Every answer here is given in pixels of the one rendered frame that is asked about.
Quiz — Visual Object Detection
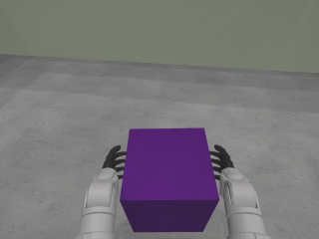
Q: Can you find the carton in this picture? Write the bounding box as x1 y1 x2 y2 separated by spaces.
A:
120 127 219 233

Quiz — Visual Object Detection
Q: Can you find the right robot hand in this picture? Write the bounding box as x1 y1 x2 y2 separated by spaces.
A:
209 144 234 180

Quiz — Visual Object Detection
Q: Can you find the robot right forearm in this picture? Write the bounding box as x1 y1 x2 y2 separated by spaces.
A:
219 167 271 239

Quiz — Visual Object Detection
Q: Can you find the left robot hand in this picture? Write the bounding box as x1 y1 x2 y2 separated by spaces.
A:
102 145 127 179

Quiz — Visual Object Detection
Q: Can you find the robot left forearm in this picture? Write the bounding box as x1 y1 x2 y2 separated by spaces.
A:
74 167 119 239

